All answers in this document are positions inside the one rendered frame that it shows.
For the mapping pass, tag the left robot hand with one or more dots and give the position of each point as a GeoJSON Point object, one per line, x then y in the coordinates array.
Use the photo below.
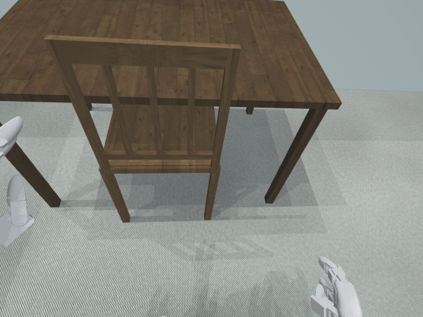
{"type": "Point", "coordinates": [15, 223]}

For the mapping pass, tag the chair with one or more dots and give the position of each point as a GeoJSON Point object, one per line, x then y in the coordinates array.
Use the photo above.
{"type": "Point", "coordinates": [147, 139]}

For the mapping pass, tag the right robot hand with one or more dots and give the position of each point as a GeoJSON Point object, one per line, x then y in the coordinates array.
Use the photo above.
{"type": "Point", "coordinates": [342, 297]}

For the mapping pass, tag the table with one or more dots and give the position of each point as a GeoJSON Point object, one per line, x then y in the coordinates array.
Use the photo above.
{"type": "Point", "coordinates": [276, 69]}

